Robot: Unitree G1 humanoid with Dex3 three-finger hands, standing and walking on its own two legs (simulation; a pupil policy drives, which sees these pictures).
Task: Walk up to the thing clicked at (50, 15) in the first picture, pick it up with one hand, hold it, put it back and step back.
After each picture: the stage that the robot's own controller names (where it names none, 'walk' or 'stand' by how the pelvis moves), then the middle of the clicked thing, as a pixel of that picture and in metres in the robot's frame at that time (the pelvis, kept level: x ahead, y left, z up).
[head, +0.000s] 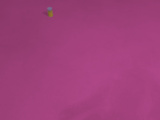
stand; (50, 12) +1.96 +0.39 -0.72
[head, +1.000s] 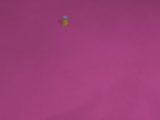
walk; (65, 20) +1.85 +0.13 -0.70
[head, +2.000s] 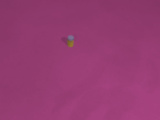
walk; (70, 41) +1.25 +0.08 -0.71
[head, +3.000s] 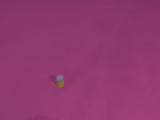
walk; (60, 81) +0.79 +0.13 -0.71
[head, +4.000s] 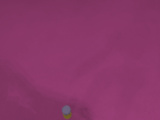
walk; (66, 112) +0.48 +0.14 -0.70
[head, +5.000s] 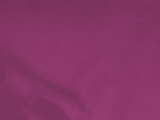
stand; out of the picture +0.31 +0.09 -0.71
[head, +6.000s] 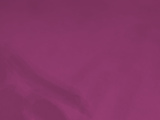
stand; out of the picture +0.32 +0.11 -0.72
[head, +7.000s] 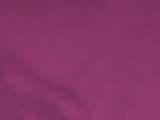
stand; out of the picture +0.32 +0.11 -0.72
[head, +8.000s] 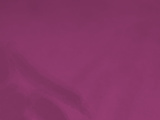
stand; out of the picture +0.30 +0.11 -0.73
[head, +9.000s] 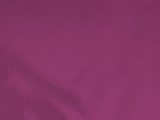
stand; out of the picture +0.30 +0.11 -0.73
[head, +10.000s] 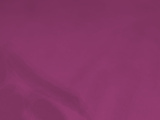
go down; out of the picture +0.29 +0.11 -0.73
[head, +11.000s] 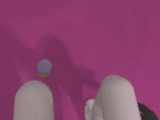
go down; (44, 68) +0.40 +0.10 -0.34
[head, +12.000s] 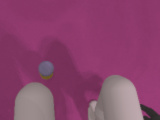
approach; (46, 70) +0.41 +0.10 -0.32
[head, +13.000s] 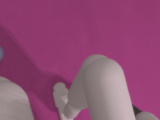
close in; out of the picture +0.42 +0.14 -0.24
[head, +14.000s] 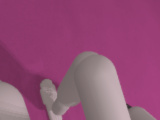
close; out of the picture +0.44 +0.16 -0.23
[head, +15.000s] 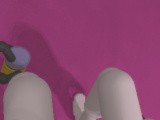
lift; (15, 64) +0.36 +0.18 -0.15
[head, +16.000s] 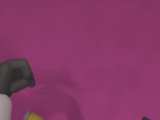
hold; (33, 119) +0.36 +0.28 -0.62
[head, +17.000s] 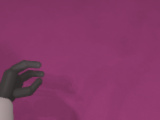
go down; out of the picture +0.30 +0.33 -0.69
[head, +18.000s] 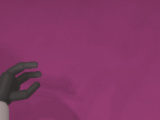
stand; out of the picture +0.27 +0.34 -0.69
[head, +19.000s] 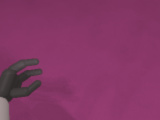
stand; out of the picture +0.24 +0.35 -0.71
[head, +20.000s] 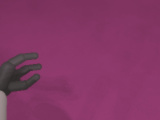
stand; out of the picture +0.21 +0.36 -0.72
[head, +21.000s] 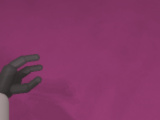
stand; out of the picture +0.19 +0.37 -0.71
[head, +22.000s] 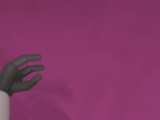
stand; out of the picture +0.17 +0.37 -0.72
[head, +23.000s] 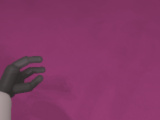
stand; out of the picture +0.15 +0.38 -0.72
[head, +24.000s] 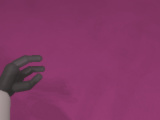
stand; out of the picture +0.15 +0.38 -0.72
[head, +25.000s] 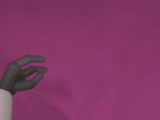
stand; out of the picture +0.13 +0.39 -0.73
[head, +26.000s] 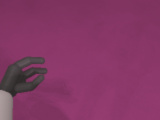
stand; out of the picture +0.13 +0.39 -0.72
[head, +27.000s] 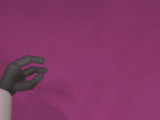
stand; out of the picture +0.12 +0.39 -0.73
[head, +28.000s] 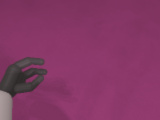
stand; out of the picture +0.13 +0.39 -0.73
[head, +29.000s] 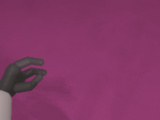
close; out of the picture +0.13 +0.39 -0.72
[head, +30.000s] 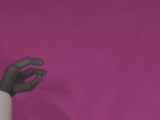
stand; out of the picture +0.13 +0.39 -0.72
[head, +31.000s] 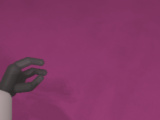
close; out of the picture +0.14 +0.39 -0.72
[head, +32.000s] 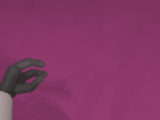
close; out of the picture +0.14 +0.39 -0.72
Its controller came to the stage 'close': yes
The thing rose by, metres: 0.28
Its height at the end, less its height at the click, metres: -0.02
